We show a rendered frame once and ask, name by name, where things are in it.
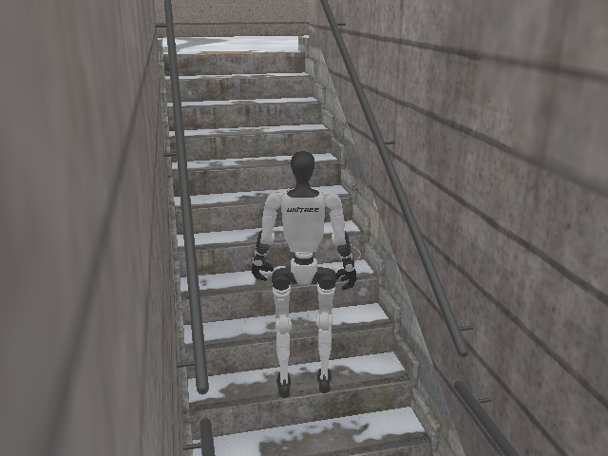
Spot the humanoid robot head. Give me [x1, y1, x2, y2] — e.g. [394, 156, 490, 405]
[287, 151, 319, 198]

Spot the right robot upper arm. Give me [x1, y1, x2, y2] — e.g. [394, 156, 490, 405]
[323, 192, 347, 246]

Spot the robot left forearm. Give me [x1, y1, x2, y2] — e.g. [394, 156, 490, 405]
[253, 230, 270, 266]

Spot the left robot upper arm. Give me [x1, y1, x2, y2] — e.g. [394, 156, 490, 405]
[260, 192, 283, 245]

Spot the left robot thigh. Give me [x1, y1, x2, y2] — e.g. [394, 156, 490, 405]
[272, 266, 292, 334]

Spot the right robot hand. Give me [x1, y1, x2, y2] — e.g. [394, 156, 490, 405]
[336, 268, 357, 290]

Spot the left robot hand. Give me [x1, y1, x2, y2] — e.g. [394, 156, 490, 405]
[252, 262, 274, 281]

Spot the robot right forearm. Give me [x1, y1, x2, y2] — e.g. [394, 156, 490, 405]
[337, 231, 355, 272]

